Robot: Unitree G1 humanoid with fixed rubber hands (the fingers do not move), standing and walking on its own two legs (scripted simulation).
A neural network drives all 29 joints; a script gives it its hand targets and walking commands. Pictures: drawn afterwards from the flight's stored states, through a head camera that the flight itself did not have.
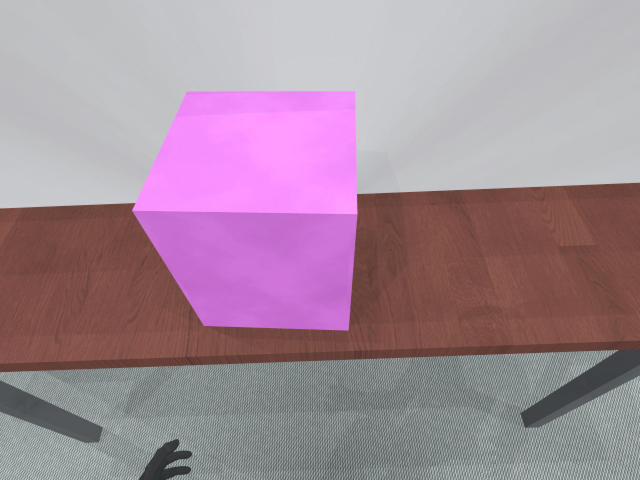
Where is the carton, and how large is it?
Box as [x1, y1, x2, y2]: [132, 91, 356, 330]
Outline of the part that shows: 187,91 132,210 204,325 348,330 356,225 354,91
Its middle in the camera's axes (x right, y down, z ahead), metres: -0.06 -0.03 +0.51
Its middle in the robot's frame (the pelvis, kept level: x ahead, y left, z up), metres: +0.43 +0.06 +0.08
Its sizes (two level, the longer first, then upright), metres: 0.210 0.200 0.250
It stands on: a table, 0.71 m high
